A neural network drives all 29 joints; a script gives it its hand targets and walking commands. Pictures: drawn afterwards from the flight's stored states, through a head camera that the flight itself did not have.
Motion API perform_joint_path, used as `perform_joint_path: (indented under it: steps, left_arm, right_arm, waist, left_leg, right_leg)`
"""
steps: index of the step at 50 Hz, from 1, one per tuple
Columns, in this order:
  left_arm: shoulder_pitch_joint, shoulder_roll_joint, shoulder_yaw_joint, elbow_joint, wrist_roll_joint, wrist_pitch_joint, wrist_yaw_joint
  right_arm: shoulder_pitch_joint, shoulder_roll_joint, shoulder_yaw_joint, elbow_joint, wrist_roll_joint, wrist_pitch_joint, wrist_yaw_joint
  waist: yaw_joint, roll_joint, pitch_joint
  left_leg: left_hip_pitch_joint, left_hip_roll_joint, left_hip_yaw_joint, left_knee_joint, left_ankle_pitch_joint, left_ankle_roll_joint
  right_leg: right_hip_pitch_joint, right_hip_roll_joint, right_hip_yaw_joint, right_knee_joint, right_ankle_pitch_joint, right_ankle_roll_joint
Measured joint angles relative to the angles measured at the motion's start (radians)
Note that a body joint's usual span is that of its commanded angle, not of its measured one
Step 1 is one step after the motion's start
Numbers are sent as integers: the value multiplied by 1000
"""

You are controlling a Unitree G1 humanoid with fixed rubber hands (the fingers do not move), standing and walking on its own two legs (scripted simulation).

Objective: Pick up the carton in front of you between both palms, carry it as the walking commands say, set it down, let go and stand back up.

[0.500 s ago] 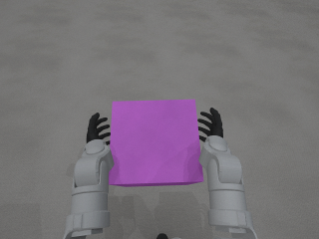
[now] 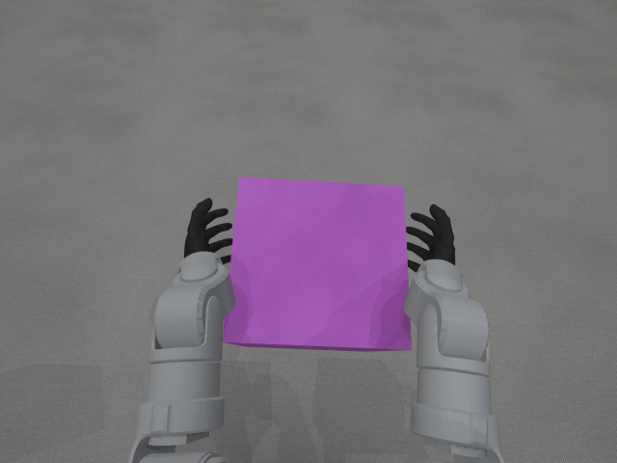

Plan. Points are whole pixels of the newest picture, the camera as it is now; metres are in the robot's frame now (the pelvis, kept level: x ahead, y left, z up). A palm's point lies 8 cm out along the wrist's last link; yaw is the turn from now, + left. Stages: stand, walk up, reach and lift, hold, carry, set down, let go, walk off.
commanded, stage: carry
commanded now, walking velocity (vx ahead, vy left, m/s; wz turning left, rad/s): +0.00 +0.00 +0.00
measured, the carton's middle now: (313, 278) +0.38 +0.01 -0.02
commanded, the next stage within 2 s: none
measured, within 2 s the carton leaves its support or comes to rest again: neither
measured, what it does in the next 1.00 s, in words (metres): stands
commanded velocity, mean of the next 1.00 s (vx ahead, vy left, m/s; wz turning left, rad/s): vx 0.00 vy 0.00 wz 0.00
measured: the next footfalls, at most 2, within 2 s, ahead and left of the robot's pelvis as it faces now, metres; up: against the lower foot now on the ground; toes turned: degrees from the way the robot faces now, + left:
none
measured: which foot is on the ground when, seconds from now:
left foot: down 0.00-1.00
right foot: down 0.00-1.00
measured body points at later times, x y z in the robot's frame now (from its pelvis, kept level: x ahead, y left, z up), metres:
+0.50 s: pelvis +0.00 +0.01 +0.00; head +0.00 +0.01 +0.45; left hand +0.35 +0.15 +0.10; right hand +0.34 -0.14 +0.10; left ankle +0.01 +0.10 -0.73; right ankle -0.06 -0.07 -0.73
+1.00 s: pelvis -0.04 +0.01 +0.00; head -0.07 +0.01 +0.45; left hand +0.30 +0.15 +0.12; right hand +0.30 -0.14 +0.13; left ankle +0.01 +0.10 -0.73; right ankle -0.06 -0.07 -0.73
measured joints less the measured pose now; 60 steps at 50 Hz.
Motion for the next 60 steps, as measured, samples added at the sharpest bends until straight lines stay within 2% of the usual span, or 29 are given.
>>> perform_joint_path:
  steps: [7,10,12,16,20,31,48,60]
  left_arm:
    - [-20,-8,8,24,44,88,-2]
    - [-29,-10,24,39,62,117,2]
    - [-42,-9,35,48,67,132,5]
    - [-72,-17,46,72,71,150,6]
    - [-82,-27,55,66,77,161,9]
    - [-86,-31,63,25,81,187,0]
    - [-139,-29,97,90,113,240,-2]
    - [-160,-30,111,85,116,247,-5]
  right_arm:
    - [-11,4,-16,7,-20,96,-10]
    - [-33,13,-27,34,-39,128,-10]
    - [-51,18,-36,48,-51,142,-12]
    - [-67,10,-54,61,-61,157,-16]
    - [-80,11,-71,61,-53,169,-15]
    - [-81,26,-73,18,-61,196,-5]
    - [-141,19,-105,85,-96,255,-3]
    - [-164,21,-116,81,-97,266,1]
  waist:
    - [-10,-16,-67]
    - [-12,-15,-90]
    - [-9,-9,-97]
    - [0,-3,-90]
    - [-3,-8,-65]
    - [-3,2,-30]
    - [-3,7,-55]
    - [-7,7,-34]
  left_leg:
    - [92,-4,11,-65,1,-1]
    - [104,-2,14,-67,-4,1]
    - [102,1,15,-59,-20,-4]
    - [99,7,13,-48,-59,-14]
    - [98,4,18,-51,-75,-11]
    - [96,11,26,-49,-39,-5]
    - [107,15,30,-101,28,-6]
    - [93,19,30,-107,50,-9]
  right_leg:
    - [35,-17,-15,36,46,23]
    - [78,-15,-17,-26,30,37]
    - [102,-11,-18,-71,11,32]
    - [95,-7,-25,-59,-14,13]
    - [72,-15,-32,-17,-30,19]
    - [67,-15,-34,-10,-2,19]
    - [65,-15,-37,-35,51,16]
    - [46,-13,-41,-31,67,12]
